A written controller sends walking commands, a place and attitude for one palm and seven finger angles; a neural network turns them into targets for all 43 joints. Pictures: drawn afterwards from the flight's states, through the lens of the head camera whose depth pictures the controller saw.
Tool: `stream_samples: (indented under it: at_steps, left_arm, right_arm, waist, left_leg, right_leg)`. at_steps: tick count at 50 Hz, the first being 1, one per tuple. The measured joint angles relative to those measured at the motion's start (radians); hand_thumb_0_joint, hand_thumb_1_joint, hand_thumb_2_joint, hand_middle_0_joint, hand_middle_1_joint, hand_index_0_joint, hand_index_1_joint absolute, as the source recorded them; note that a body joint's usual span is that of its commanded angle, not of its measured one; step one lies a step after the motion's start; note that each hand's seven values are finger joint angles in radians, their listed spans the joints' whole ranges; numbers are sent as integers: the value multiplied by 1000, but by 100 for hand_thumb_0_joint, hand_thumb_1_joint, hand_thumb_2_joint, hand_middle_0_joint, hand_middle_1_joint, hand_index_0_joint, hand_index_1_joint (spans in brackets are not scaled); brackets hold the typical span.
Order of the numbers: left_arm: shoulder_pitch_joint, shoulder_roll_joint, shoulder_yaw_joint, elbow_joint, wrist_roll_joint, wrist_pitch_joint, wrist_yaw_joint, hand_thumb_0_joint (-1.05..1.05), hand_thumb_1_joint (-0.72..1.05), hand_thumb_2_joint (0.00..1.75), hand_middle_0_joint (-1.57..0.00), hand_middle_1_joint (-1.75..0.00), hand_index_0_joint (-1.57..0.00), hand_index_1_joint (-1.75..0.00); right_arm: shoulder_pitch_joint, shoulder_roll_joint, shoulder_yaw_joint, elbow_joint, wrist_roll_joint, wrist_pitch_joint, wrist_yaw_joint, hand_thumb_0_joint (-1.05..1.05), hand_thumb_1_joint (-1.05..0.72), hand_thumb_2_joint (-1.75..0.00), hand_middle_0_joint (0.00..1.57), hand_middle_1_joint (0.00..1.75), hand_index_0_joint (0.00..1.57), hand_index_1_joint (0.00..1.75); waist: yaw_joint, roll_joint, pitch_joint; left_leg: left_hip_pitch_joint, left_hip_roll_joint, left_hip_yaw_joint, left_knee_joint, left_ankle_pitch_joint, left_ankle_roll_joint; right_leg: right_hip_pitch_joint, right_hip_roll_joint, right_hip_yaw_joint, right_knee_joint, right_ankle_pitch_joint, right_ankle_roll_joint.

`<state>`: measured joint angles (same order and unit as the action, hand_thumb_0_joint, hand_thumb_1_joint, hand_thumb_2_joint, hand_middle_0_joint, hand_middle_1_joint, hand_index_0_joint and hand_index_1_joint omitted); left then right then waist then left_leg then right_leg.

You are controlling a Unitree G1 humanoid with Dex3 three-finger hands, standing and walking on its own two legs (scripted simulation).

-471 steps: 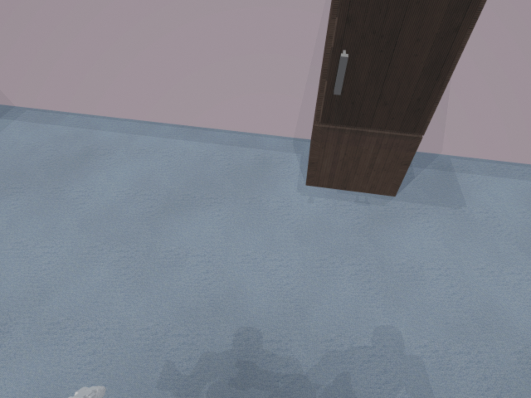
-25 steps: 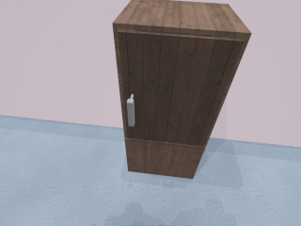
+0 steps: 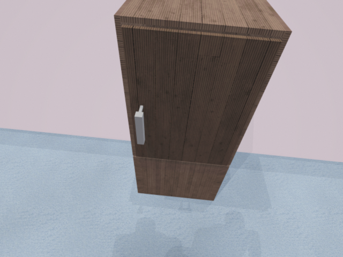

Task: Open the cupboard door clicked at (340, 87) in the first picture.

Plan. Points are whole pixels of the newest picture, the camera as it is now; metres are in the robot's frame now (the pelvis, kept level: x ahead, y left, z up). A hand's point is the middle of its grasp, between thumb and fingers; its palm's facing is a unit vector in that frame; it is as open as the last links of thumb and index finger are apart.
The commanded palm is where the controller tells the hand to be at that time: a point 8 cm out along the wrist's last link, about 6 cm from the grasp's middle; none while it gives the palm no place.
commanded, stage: come to a stop and stand still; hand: left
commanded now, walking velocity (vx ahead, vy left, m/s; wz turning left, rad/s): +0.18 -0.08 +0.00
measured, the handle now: (141, 124) +0.58 +0.15 -0.09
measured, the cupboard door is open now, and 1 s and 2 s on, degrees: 0 0 0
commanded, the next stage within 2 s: look again from close up in 1.16 s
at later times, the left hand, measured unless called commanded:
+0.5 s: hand out of the picture +0.12 +0.17 -0.17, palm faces +0.06 -0.98 -0.19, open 7.3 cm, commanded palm none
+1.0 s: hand out of the picture -0.01 +0.16 -0.16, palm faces +0.04 -0.98 -0.17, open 7.4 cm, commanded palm none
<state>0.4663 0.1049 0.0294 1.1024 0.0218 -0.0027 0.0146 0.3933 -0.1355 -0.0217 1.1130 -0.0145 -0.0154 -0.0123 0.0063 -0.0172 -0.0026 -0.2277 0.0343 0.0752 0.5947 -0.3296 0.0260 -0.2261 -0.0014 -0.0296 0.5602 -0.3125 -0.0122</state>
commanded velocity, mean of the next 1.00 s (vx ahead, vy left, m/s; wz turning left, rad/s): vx -0.05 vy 0.01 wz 0.00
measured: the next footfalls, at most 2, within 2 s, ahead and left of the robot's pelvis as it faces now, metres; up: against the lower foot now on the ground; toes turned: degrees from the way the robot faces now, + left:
none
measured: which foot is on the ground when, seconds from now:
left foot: down 0.00-1.00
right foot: down 0.00-1.00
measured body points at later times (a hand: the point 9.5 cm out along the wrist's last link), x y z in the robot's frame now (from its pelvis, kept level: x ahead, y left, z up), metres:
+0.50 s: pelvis +0.04 +0.00 +0.00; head +0.06 +0.01 +0.45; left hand +0.12 +0.22 -0.16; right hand +0.05 -0.23 -0.15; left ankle +0.01 +0.09 -0.73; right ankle +0.09 -0.14 -0.73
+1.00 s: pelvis +0.01 +0.00 +0.01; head +0.00 +0.01 +0.46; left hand -0.01 +0.22 -0.15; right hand +0.01 -0.22 -0.14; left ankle +0.01 +0.09 -0.73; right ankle +0.04 -0.12 -0.73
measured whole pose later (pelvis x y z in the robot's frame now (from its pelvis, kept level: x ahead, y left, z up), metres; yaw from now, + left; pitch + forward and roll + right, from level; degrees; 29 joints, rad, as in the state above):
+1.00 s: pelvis +0.01 +0.00 +0.01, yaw +0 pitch -2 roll +0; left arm 0.33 0.14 0.00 1.10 0.02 0.01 0.04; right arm 0.29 -0.15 -0.02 1.12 -0.01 0.00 -0.01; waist 0.01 -0.01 0.02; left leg -0.14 0.00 0.14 0.38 -0.21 0.04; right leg -0.20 -0.04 -0.06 0.39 -0.16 0.01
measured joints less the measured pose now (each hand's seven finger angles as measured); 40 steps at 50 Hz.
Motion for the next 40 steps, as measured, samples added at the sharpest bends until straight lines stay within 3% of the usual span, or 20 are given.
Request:
stream_samples:
  at_steps: [3,6,9,11,16,20,22,24,28,32,40]
  left_arm:
    - [-8,-7,1,14,10,19,-6,1,91,90,-20,-30,-20,-30]
    - [-61,-2,6,3,12,21,-16,1,91,90,-20,-30,-20,-30]
    - [-133,15,7,-23,18,15,-2,2,92,90,-20,-30,-20,-30]
    - [-157,49,15,-38,10,3,7,4,95,90,-20,-30,-20,-30]
    - [-230,67,18,-60,-3,-19,28,4,94,90,-20,-30,-20,-30]
    - [-291,51,19,-93,3,-8,37,2,93,90,-20,-30,-20,-30]
    - [-303,48,23,-104,0,7,37,2,92,90,-20,-30,-20,-30]
    - [-304,50,31,-109,-3,29,37,1,93,90,-20,-30,-20,-30]
    - [-303,55,28,-112,0,49,29,0,93,90,-20,-30,-20,-30]
    - [-277,56,20,-110,1,24,28,0,93,90,-20,-30,-20,-30]
    - [-206,58,-12,-51,1,17,23,0,92,90,-20,-30,-20,-30]
  right_arm:
    - [6,19,-4,-5,-6,-29,-9,1,-91,-90,20,30,20,30]
    - [16,36,-1,-5,-10,-49,-18,0,-90,-90,20,30,20,30]
    - [24,48,6,8,-9,-46,-25,0,-90,-90,20,30,20,30]
    - [35,60,8,18,-3,-37,-27,0,-90,-90,20,30,20,30]
    - [4,46,-11,33,15,15,-27,0,-90,-90,20,30,20,30]
    - [-61,25,-27,2,18,31,-23,0,-90,-90,20,30,20,30]
    - [-94,18,-33,-14,14,28,-21,0,-91,-90,20,30,20,30]
    - [-115,15,-36,-38,7,23,-17,0,-91,-90,20,30,20,30]
    - [-149,7,-32,-68,-10,13,-25,1,-92,-90,20,30,20,30]
    - [-174,-11,-29,-75,-4,11,-20,1,-92,-90,20,30,20,30]
    - [-190,-27,-18,-61,6,13,-11,0,-93,-90,20,30,20,30]
  waist:
    - [-8,-18,-6]
    - [-28,-14,8]
    - [-40,3,32]
    - [-42,-4,45]
    - [-44,40,58]
    - [-34,34,82]
    - [-19,5,89]
    - [-12,-20,80]
    - [-12,-24,69]
    - [3,-15,61]
    - [-5,16,35]
  left_leg:
    - [40,-7,35,-35,-24,1]
    - [87,-4,47,-110,-3,-4]
    - [119,9,37,-144,5,-16]
    - [124,10,31,-109,-25,-31]
    - [75,35,-3,16,-98,-50]
    - [17,19,7,49,-122,-53]
    - [30,0,32,14,-30,-29]
    - [45,-15,56,-11,-28,-1]
    - [59,-24,64,-56,-8,19]
    - [54,-30,71,-56,1,14]
    - [85,-26,73,-152,68,10]
  right_leg:
    - [-68,-15,-5,169,-92,-15]
    - [-151,-35,-34,282,-99,-9]
    - [-152,-48,-59,142,-1,1]
    - [-106,-59,-60,-7,178,5]
    - [-76,-52,-104,0,79,7]
    - [-85,-71,-120,7,88,11]
    - [-96,-88,-98,27,87,23]
    - [-105,-95,-70,39,75,28]
    - [-106,-63,-20,145,-59,19]
    - [-12,-49,-18,-7,53,24]
    - [18,-36,-20,-102,104,21]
